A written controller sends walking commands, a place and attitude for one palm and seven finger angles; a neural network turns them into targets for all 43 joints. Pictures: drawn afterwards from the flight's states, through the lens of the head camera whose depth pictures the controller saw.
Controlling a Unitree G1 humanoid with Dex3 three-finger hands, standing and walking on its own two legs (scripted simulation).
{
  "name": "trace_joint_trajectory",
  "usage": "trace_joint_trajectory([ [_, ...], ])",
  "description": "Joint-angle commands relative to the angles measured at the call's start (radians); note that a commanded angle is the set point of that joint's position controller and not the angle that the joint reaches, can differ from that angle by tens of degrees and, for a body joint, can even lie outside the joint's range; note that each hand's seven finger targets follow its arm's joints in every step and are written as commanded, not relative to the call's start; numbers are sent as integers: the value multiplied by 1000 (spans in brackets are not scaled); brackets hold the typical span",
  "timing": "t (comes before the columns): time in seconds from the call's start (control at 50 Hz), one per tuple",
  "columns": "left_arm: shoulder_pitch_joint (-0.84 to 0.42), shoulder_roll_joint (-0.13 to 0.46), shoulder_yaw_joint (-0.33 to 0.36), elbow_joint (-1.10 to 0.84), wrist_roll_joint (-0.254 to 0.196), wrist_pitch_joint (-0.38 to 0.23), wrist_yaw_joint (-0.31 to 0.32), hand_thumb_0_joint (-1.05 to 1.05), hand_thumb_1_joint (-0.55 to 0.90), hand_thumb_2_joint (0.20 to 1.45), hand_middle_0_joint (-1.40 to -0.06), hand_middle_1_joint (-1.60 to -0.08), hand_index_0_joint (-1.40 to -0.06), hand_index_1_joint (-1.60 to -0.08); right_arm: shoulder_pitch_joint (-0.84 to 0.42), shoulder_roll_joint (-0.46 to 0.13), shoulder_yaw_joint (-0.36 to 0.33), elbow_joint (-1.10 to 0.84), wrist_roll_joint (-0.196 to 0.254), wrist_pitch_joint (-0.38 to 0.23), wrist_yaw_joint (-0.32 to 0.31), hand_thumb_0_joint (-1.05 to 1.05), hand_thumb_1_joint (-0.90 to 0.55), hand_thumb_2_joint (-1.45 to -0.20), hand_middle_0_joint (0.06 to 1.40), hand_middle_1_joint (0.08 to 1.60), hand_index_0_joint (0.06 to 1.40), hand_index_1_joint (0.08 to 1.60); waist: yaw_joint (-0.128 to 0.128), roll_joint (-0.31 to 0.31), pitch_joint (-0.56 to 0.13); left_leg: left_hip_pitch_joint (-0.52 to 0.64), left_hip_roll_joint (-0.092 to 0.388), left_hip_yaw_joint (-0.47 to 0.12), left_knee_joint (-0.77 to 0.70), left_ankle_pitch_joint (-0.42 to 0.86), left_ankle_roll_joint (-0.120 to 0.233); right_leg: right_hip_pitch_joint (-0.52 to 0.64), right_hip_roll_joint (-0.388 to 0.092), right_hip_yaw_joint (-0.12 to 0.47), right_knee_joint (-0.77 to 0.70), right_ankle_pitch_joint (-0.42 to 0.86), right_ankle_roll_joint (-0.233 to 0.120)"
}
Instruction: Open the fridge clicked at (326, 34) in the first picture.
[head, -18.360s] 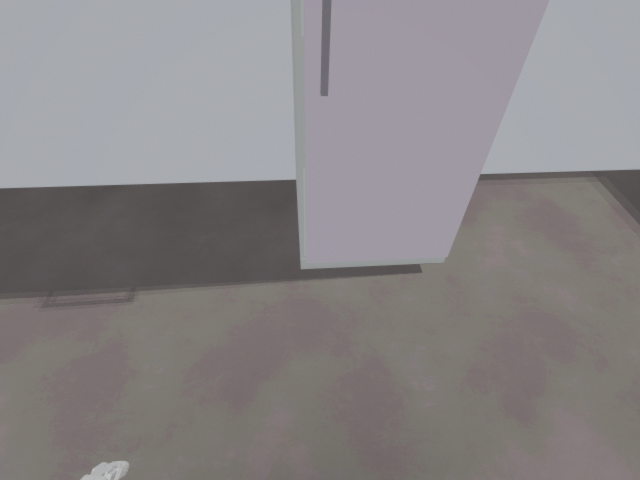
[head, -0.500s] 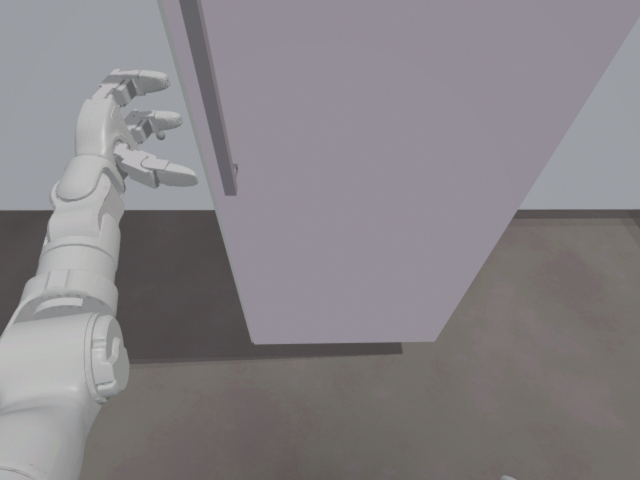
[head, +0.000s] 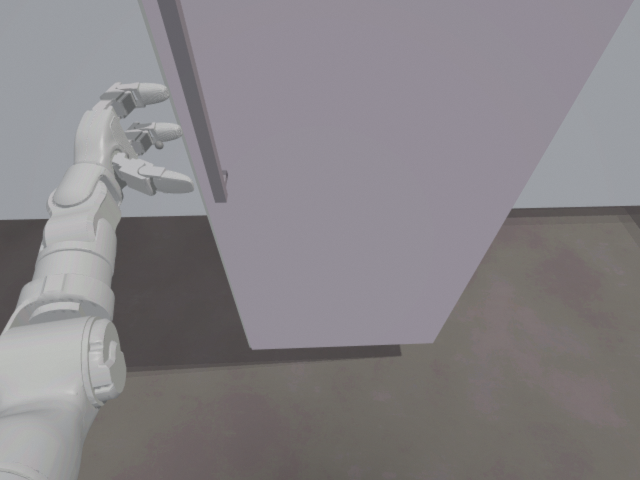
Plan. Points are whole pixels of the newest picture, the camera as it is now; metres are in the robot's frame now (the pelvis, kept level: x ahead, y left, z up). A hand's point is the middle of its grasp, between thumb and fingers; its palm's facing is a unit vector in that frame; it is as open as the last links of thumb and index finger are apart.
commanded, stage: feel for the door with the fingertips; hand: left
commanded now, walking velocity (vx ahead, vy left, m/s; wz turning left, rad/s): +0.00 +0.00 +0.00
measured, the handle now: (195, 83) +0.53 +0.15 +0.22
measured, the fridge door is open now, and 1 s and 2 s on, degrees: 0 0 0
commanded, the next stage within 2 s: slide the fingers in behind the handle in 0.70 s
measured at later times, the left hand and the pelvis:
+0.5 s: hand (167, 139) +0.47 +0.18 +0.18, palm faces +0.03 -1.00 +0.01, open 14.0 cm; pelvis +0.00 +0.00 +0.00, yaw +1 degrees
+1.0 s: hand (181, 133) +0.49 +0.17 +0.18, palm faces +0.03 -1.00 +0.01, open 13.9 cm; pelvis -0.01 +0.00 +0.00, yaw +0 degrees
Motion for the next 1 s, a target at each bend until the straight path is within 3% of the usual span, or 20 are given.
trace_joint_trajectory([
  [0.0, -454, 186, 15, -275, -11, -61, 21, 0, -500, 300, -300, -1200, -300, -1200, 20, -135, -57, -114, -5, -43, 0, 0, -900, -900, 200, 300, 200, 300, 2, 7, -350, 274, -36, -26, -41, 303, 42, 40, 28, 4, -51, 377, -14],
  [0.08, -442, 168, 11, -323, 4, -63, 62, 0, -500, 300, -300, -1200, -300, -1200, 11, -128, -57, -117, -7, -41, 9, 0, -900, -900, 200, 300, 200, 300, 8, 22, -353, 294, -34, -29, -38, 325, 38, 33, 31, 2, -47, 376, -17],
  [0.1, -464, 129, -19, -339, 3, -61, 68, 0, -500, 300, -300, -1200, -300, -1200, 4, -123, -56, -119, -6, -43, 11, 0, -900, -900, 200, 300, 200, 300, -4, 19, -341, 297, -35, -26, -38, 319, 40, 25, 31, 2, -49, 376, -15],
  [0.18, -474, 207, 46, -333, 17, -52, 95, 0, -500, 300, -300, -1200, -300, -1200, -1, -127, -55, -115, -9, -38, 7, 0, -900, -900, 200, 300, 200, 300, 8, -8, -350, 274, -37, -21, -43, 306, 43, 60, 28, 9, -50, 389, -14],
  [0.22, -490, 223, 48, -294, 25, -53, 102, 0, -500, 300, -300, -1200, -300, -1200, 5, -128, -50, -111, -11, -33, 1, 0, -900, -900, 200, 300, 200, 300, 1, -43, -316, 240, -39, -20, -47, 279, 46, 69, 24, 9, -57, 369, -12],
  [0.24, -525, 222, 40, -308, 34, -61, 104, 0, -500, 300, -300, -1200, -300, -1200, -4, -125, -49, -113, -10, -34, 1, 0, -900, -900, 200, 300, 200, 300, -3, -21, -324, 249, -39, -21, -49, 272, 44, 58, 24, 12, -54, 366, -11],
  [0.3, -517, 204, 24, -279, 41, -73, 96, 0, -500, 300, -300, -1200, -300, -1200, -3, -121, -49, -108, -10, -38, 0, 0, -900, -900, 200, 300, 200, 300, -2, 21, -344, 275, -39, -22, -42, 287, 39, 45, 24, 13, -52, 370, -16],
  [0.36, -566, 130, -49, -218, 34, -77, 74, 0, -500, 300, -300, -1200, -300, -1200, 7, -123, -49, -95, -8, -40, -1, 0, -900, -900, 200, 300, 200, 300, -36, 4, -300, 274, -35, -31, -41, 264, 38, -2, 27, 8, -58, 340, -13],
  [0.46, -608, 160, -25, -164, 18, -73, 52, 0, -500, 300, -300, -1200, -300, -1200, 32, -136, -53, -81, -10, -41, -4, 0, -900, -900, 200, 300, 200, 300, -39, 7, -334, 271, -37, -38, -35, 259, 37, -11, 24, 9, -53, 327, -15],
  [0.5, -619, 133, -42, -154, 18, -79, 55, 0, -500, 300, -300, -1200, -300, -1200, 39, -132, -53, -79, -13, -44, -1, 0, -900, -900, 200, 300, 200, 300, -45, 10, -333, 278, -36, -41, -31, 261, 36, -29, 25, 7, -54, 317, -14],
  [0.54, -620, 176, -6, -159, 22, -98, 66, 0, -500, 300, -300, -1200, -300, -1200, 51, -137, -54, -72, -17, -47, 1, 0, -900, -900, 200, 300, 200, 300, -35, 2, -358, 273, -34, -46, -27, 272, 36, -19, 26, 6, -46, 320, -15],
  [0.6, -653, 173, -10, -156, 35, -115, 85, 0, -500, 300, -300, -1200, -300, -1200, 61, -135, -55, -66, -22, -49, 7, 0, -900, -900, 200, 300, 200, 300, -42, 27, -359, 274, -33, -50, -27, 266, 32, -37, 28, 5, -42, 301, -14],
  [0.64, -656, 224, 28, -154, 47, -127, 101, 0, -500, 300, -300, -1200, -300, -1200, 71, -141, -57, -63, -25, -47, 8, 0, -900, -900, 200, 300, 200, 300, -39, 2, -381, 265, -33, -47, -22, 274, 37, -22, 29, 9, -39, 317, -12],
  [0.7, -627, 251, 48, -133, 62, -129, 107, 0, -500, 300, -300, -1200, -300, -1200, 76, -140, -58, -66, -25, -43, 11, 0, -900, -900, 200, 300, 200, 300, -25, 32, -385, 255, -34, -40, -22, 289, 33, -8, 30, 10, -34, 335, -14],
  [0.72, -645, 232, 30, -155, 59, -136, 107, 0, -500, 300, -300, -1200, -300, -1200, 84, -139, -58, -67, -28, -42, 11, 0, -900, -900, 200, 300, 200, 300, -36, 10, -392, 256, -36, -41, -20, 304, 37, 5, 30, 5, -33, 348, -13],
  [0.74, -638, 253, 50, -157, 64, -138, 106, 0, -500, 300, -300, -1200, -300, -1200, 80, -140, -61, -68, -26, -43, 13, 0, -900, -900, 200, 300, 200, 300, -24, 28, -402, 262, -33, -41, -22, 299, 33, -1, 32, 8, -33, 344, -13],
  [0.82, -639, 182, -6, -138, 54, -134, 98, 0, -500, 300, -300, -1200, -300, -1200, 86, -136, -60, -65, -25, -42, 13, 0, -900, -900, 200, 300, 200, 300, -45, 20, -348, 256, -31, -42, -26, 273, 35, -21, 34, 2, -48, 309, -15],
  [0.88, -634, 224, 28, -125, 48, -122, 93, 0, -500, 300, -300, -1200, -300, -1200, 85, -144, -62, -63, -22, -40, 9, 0, -900, -900, 200, 300, 200, 300, -43, 1, -343, 239, -30, -36, -34, 240, 37, -19, 35, 9, -54, 302, -12],
  [0.9, -636, 192, 2, -121, 49, -119, 88, 0, -500, 300, -300, -1200, -300, -1200, 83, -140, -61, -66, -23, -42, 11, 0, -900, -900, 200, 300, 200, 300, -44, 17, -338, 239, -31, -37, -38, 230, 34, -25, 34, 6, -54, 289, -13],
  [0.98, -613, 208, 19, -110, 50, -118, 88, 0, -500, 300, -300, -1200, -300, -1200, 88, -140, -60, -66, -23, -42, 10, 0, -900, -900, 200, 300, 200, 300, -42, -8, -336, 232, -30, -34, -32, 238, 38, -24, 34, 7, -52, 299, -11],
])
